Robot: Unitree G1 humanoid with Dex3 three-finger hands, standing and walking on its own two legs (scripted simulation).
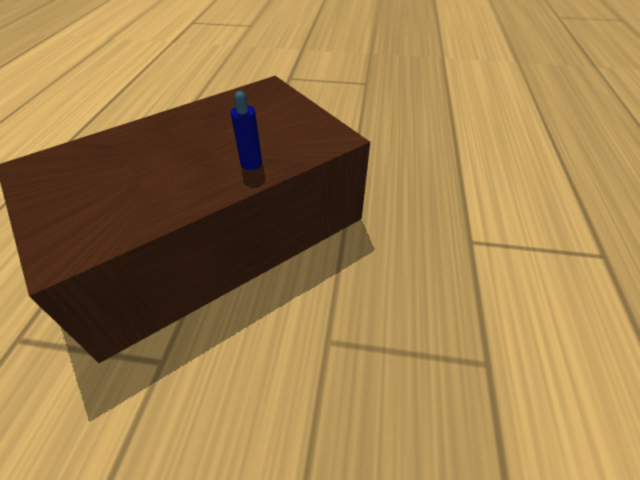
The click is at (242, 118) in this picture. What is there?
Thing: necked bottle
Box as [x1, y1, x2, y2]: [230, 91, 261, 169]
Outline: 238,91 235,93 234,96 236,106 230,112 240,163 243,168 254,169 260,166 261,164 254,109 246,103 245,94 241,91
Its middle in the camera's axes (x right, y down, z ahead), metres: -0.24 -0.36 +1.27
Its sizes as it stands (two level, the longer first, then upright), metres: 0.078 0.078 0.271
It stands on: a support 0.42 m high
